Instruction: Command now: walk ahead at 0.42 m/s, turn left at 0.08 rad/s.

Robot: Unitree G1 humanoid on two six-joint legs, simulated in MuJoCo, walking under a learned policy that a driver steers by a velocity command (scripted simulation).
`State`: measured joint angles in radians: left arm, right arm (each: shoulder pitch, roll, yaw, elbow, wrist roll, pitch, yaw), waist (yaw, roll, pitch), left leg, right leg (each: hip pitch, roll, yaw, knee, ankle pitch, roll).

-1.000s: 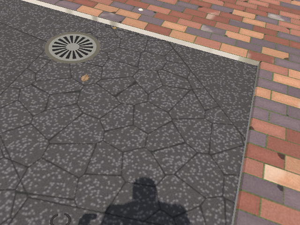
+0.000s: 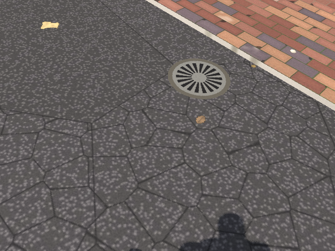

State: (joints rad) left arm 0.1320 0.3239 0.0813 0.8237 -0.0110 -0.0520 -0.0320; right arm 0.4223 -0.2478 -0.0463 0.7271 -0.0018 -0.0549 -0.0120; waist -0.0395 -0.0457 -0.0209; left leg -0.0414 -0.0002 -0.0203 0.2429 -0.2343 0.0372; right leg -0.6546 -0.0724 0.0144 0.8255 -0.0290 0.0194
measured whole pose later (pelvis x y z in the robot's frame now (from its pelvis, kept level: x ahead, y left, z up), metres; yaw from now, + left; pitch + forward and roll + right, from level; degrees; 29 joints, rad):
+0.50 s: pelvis +0.26 -0.07 -0.01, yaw -1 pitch +2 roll -1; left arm 0.31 0.26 0.04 0.89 0.00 -0.09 -0.03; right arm 0.21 -0.30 -0.06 0.72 0.01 -0.07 -0.01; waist 0.04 0.04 0.01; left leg -0.67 0.13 -0.04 0.98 -0.17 -0.01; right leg -0.13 0.07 -0.05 0.27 -0.18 -0.07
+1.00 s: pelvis +0.55 -0.02 -0.01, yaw -6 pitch +0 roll +1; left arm 0.21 0.31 0.06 0.83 -0.03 -0.03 0.00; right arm 0.29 -0.25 -0.06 0.80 -0.02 -0.10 0.02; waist -0.03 -0.05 0.04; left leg -0.15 -0.03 0.14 0.31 -0.17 0.06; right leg -0.64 -0.09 0.08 1.07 -0.21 0.00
